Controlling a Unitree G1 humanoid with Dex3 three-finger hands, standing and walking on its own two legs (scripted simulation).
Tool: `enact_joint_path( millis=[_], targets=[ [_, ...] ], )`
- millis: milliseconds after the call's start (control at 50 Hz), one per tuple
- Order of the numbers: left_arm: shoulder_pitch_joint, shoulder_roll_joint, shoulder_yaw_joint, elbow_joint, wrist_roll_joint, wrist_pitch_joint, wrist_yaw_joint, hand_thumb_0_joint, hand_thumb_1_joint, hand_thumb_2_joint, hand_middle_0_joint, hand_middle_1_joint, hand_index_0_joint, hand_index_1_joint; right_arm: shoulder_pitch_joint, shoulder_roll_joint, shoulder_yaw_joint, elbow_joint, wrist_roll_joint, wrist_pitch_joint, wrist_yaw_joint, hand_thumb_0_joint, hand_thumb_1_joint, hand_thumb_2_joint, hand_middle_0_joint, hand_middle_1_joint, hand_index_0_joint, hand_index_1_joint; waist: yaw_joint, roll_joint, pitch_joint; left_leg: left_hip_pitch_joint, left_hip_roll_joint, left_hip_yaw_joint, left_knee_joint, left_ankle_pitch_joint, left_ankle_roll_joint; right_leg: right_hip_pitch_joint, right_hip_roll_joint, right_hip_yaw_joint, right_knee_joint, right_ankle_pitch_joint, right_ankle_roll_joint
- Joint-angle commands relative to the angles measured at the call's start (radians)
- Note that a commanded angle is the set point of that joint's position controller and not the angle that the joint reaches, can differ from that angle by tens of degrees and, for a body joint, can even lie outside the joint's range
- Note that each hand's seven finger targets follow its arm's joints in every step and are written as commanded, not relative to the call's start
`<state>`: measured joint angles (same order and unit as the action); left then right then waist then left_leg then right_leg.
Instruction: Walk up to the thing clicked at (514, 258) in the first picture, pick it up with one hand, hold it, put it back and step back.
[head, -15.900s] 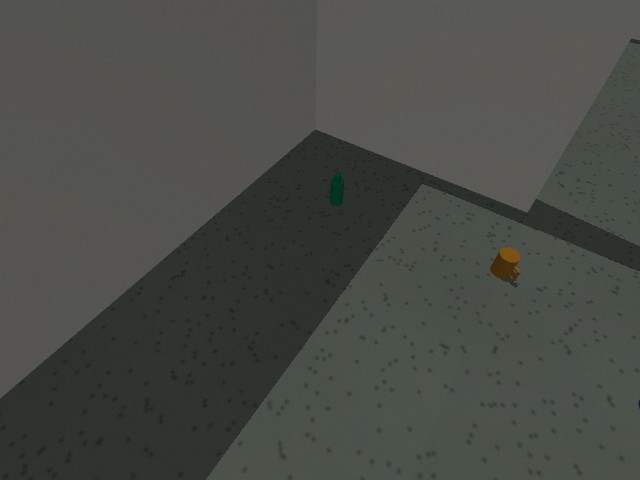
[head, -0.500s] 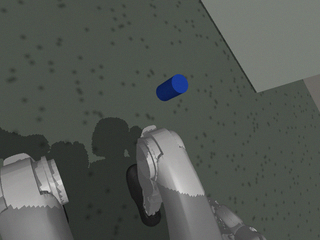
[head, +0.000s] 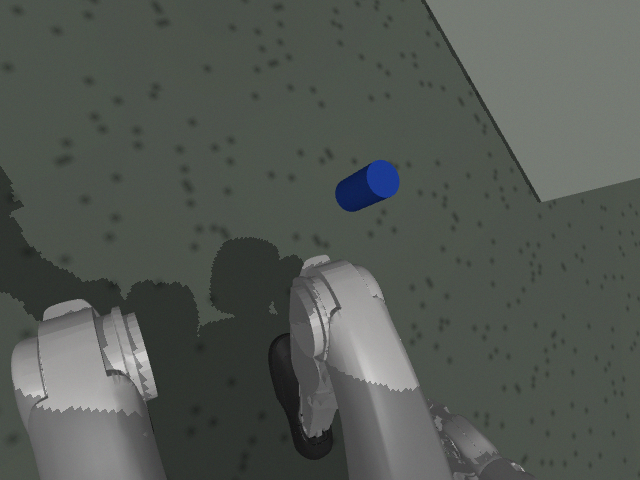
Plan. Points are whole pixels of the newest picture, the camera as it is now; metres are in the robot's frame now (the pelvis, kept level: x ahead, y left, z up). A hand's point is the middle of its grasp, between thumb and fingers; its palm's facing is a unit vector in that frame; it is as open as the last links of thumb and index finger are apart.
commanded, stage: settle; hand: left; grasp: from above
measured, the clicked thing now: out of the picture +0.44 +0.36 -0.25
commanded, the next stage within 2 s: lift in 0.52 s
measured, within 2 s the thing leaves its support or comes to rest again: neither
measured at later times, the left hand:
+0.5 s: hand out of the picture +0.42 +0.37 -0.12, palm faces -0.47 -0.13 -0.87, open 10.0 cm
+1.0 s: hand out of the picture +0.39 +0.38 -0.05, palm faces -0.47 -0.15 -0.87, open 10.0 cm
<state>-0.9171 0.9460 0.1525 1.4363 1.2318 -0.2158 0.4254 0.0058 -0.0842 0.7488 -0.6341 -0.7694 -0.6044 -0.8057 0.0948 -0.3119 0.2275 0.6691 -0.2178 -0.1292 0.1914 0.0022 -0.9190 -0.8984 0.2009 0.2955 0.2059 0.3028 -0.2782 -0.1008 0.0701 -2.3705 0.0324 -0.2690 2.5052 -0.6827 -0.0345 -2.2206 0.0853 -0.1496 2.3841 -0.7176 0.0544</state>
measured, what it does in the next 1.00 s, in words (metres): rises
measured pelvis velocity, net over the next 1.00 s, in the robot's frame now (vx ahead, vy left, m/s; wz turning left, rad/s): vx -0.01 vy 0.00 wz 0.11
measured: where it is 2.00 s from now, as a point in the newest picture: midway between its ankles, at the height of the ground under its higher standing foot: (227, 444)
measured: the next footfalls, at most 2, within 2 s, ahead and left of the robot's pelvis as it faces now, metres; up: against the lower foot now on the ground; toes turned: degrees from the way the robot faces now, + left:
none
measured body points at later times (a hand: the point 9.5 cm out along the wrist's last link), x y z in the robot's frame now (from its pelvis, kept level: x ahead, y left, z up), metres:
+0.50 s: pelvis -0.01 +0.00 +0.04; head +0.23 +0.10 +0.40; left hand +0.44 +0.38 -0.07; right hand +0.10 -0.27 -0.06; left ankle +0.07 +0.14 -0.28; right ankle +0.10 -0.12 -0.28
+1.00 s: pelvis -0.01 +0.00 +0.08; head +0.20 +0.09 +0.46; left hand +0.42 +0.38 +0.00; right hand +0.08 -0.26 -0.03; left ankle +0.07 +0.14 -0.28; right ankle +0.10 -0.12 -0.28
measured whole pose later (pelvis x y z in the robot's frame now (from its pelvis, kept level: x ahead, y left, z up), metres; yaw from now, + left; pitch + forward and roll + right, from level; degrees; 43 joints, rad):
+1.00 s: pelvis -0.01 +0.00 +0.08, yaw +6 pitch +35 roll -9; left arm -0.80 0.77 0.06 1.05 1.09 -0.14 0.05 0.01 -0.08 0.72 -0.65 -0.73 -0.63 -0.77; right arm 0.20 -0.26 0.06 0.66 -0.06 0.05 0.10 0.00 -0.91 -0.90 0.20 0.30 0.21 0.30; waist -0.18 0.02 -0.10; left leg -2.20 0.03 -0.14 2.21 -0.62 0.00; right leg -2.08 0.04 -0.06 2.15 -0.69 0.05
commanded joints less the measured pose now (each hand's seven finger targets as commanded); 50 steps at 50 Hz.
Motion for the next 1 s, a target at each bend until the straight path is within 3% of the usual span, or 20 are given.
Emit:
enact_joint_path(
  millis=[0,40,100,220,360,420,480,600,620,660,720,760,820,860,880,940,980],
  targets=[
    [-0.317,0.342,0.066,-0.328,-0.033,0.02,0.02,0.0,0.518,0.928,-0.922,-0.849,-0.926,-0.847,0.165,-0.287,-0.139,-0.023,0.028,0.011,-0.008,0.0,-0.908,-0.902,0.2,0.299,0.199,0.299,0.05,0.625,-0.827,0.644,0.02,0.157,-0.248,0.276,0.032,0.311,0.019,-0.071,-0.222,0.329,-0.088],
    [-0.283,0.25,0.02,-0.303,-0.043,0.035,-0.006,0.0,0.575,0.93,-0.946,-0.863,-0.961,-0.85,0.177,-0.27,-0.149,-0.014,0.04,0.023,-0.002,0.0,-0.905,-0.9,0.2,0.299,0.199,0.299,0.039,0.587,-0.799,0.625,0.017,0.159,-0.259,0.273,0.036,0.294,0.017,-0.067,-0.228,0.329,-0.088],
    [-0.31,0.223,-0.002,-0.298,-0.054,0.055,-0.043,0.0,0.569,0.919,-0.941,-0.859,-0.956,-0.845,0.198,-0.262,-0.166,-0.013,0.059,0.039,-0.008,0.0,-0.906,-0.9,0.2,0.299,0.199,0.299,0.026,0.51,-0.745,0.573,0.011,0.164,-0.279,0.216,0.047,0.288,0.014,-0.058,-0.27,0.292,-0.085],
    [-0.322,0.155,-0.054,-0.326,-0.082,0.066,-0.149,0.0,0.598,0.956,-0.957,-0.908,-0.978,-0.888,0.224,-0.252,-0.193,-0.02,0.084,0.078,-0.021,0.0,-0.906,-0.901,0.2,0.299,0.199,0.299,0.035,0.456,-0.785,0.611,0.004,0.16,-0.337,0.193,0.049,0.321,0.008,-0.048,-0.299,0.259,-0.088],
    [-0.342,0.197,-0.031,-0.375,-0.08,0.037,-0.217,0.0,0.643,0.95,-0.982,-0.911,-1.011,-0.884,0.239,-0.248,-0.193,-0.039,0.099,0.123,-0.054,0.0,-0.906,-0.902,0.2,0.3,0.199,0.3,0.041,0.407,-0.772,0.6,-0.004,0.179,-0.332,0.253,0.055,0.367,-0.001,-0.026,-0.339,0.297,-0.088],
    [-0.346,0.23,-0.005,-0.406,-0.073,0.02,-0.219,0.0,0.65,0.987,-0.993,-0.919,-1.016,-0.899,0.237,-0.239,-0.191,-0.047,0.103,0.136,-0.066,0.0,-0.905,-0.901,0.2,0.3,0.199,0.3,0.065,0.431,-0.802,0.625,-0.004,0.184,-0.348,0.25,0.053,0.374,-0.002,-0.016,-0.343,0.283,-0.091],
    [-0.366,0.243,0.01,-0.426,-0.062,0.013,-0.211,0.0,0.661,1.014,-1.015,-0.918,-1.031,-0.905,0.243,-0.235,-0.188,-0.049,0.102,0.146,-0.073,0.0,-0.906,-0.901,0.2,0.299,0.199,0.299,0.068,0.463,-0.826,0.661,-0.004,0.184,-0.37,0.242,0.052,0.37,-0.001,-0.021,-0.345,0.273,-0.09],
    [-0.375,0.236,-0.011,-0.395,-0.046,0.024,-0.204,0.0,0.653,1.021,-1.001,-0.922,-1.018,-0.907,0.244,-0.229,-0.194,-0.042,0.105,0.154,-0.085,0.0,-0.904,-0.899,0.2,0.3,0.199,0.3,0.057,0.476,-0.802,0.674,-0.002,0.185,-0.41,0.17,0.053,0.331,-0.001,-0.017,-0.366,0.213,-0.093],
    [-0.385,0.233,-0.008,-0.406,-0.05,0.027,-0.206,0.0,0.63,1.011,-1.03,-0.911,-1.035,-0.907,0.249,-0.232,-0.196,-0.043,0.108,0.153,-0.088,0.0,-0.915,-0.91,0.2,0.3,0.199,0.3,0.056,0.48,-0.799,0.672,-0.005,0.184,-0.426,0.155,0.053,0.326,-0.004,-0.022,-0.366,0.204,-0.092],
    [-0.357,0.217,-0.016,-0.387,-0.063,0.037,-0.213,0.0,0.606,0.955,-0.949,-0.924,-0.981,-0.893,0.248,-0.23,-0.201,-0.043,0.11,0.153,-0.09,0.0,-0.905,-0.905,0.2,0.3,0.2,0.3,0.063,0.49,-0.794,0.677,-0.006,0.182,-0.447,0.129,0.051,0.319,-0.005,-0.021,-0.372,0.183,-0.095],
    [-0.342,0.22,-0.006,-0.438,-0.09,0.057,-0.238,0.0,0.621,0.915,-0.946,-0.913,-0.989,-0.871,0.265,-0.231,-0.218,-0.047,0.122,0.153,-0.092,0.0,-0.905,-0.904,0.2,0.3,0.2,0.3,0.09,0.5,-0.847,0.717,-0.009,0.182,-0.482,0.133,0.049,0.336,-0.012,-0.016,-0.388,0.187,-0.097],
    [-0.337,0.199,-0.017,-0.471,-0.112,0.07,-0.26,0.0,0.628,0.946,-0.967,-0.915,-1.0,-0.883,0.27,-0.223,-0.227,-0.054,0.132,0.153,-0.095,0.0,-0.907,-0.906,0.2,0.3,0.2,0.3,0.091,0.499,-0.892,0.76,-0.006,0.182,-0.5,0.158,0.053,0.36,-0.012,-0.009,-0.398,0.211,-0.093],
    [-0.314,0.182,-0.024,-0.514,-0.129,0.082,-0.289,0.0,0.661,0.946,-0.988,-0.907,-1.024,-0.873,0.277,-0.22,-0.24,-0.049,0.145,0.16,-0.102,0.0,-0.906,-0.906,0.2,0.3,0.2,0.3,0.094,0.488,-0.881,0.778,-0.009,0.188,-0.515,0.177,0.054,0.363,-0.019,0.003,-0.425,0.22,-0.095],
    [-0.273,0.179,-0.015,-0.536,-0.131,0.082,-0.304,0.0,0.671,0.98,-1.002,-0.916,-1.033,-0.887,0.279,-0.213,-0.249,-0.045,0.152,0.165,-0.107,0.0,-0.906,-0.905,0.2,0.3,0.2,0.3,0.114,0.457,-0.872,0.778,-0.011,0.193,-0.532,0.175,0.057,0.378,-0.021,0.013,-0.449,0.214,-0.095],
    [-0.284,0.168,-0.019,-0.58,-0.142,0.077,-0.311,0.0,0.678,0.982,-1.014,-0.904,-1.041,-0.878,0.277,-0.208,-0.251,-0.048,0.155,0.166,-0.108,0.0,-0.905,-0.905,0.2,0.3,0.2,0.3,0.108,0.464,-0.877,0.782,-0.012,0.194,-0.538,0.176,0.056,0.388,-0.023,0.016,-0.452,0.215,-0.097],
    [-0.248,0.156,-0.011,-0.637,-0.165,0.073,-0.328,0.0,0.705,1.003,-1.022,-0.924,-1.054,-0.894,0.279,-0.193,-0.262,-0.057,0.167,0.17,-0.112,0.0,-0.903,-0.904,0.2,0.3,0.2,0.3,0.127,0.449,-0.934,0.829,-0.012,0.195,-0.574,0.192,0.062,0.433,-0.026,0.028,-0.481,0.229,-0.092],
    [-0.204,0.127,-0.022,-0.636,-0.177,0.074,-0.341,0.0,0.698,1.003,-1.026,-0.908,-1.052,-0.883,0.27,-0.186,-0.266,-0.056,0.174,0.171,-0.117,0.0,-0.903,-0.904,0.2,0.3,0.2,0.3,0.128,0.429,-0.916,0.849,-0.009,0.185,-0.602,0.194,0.062,0.432,-0.027,0.028,-0.494,0.23,-0.091]
  ],
)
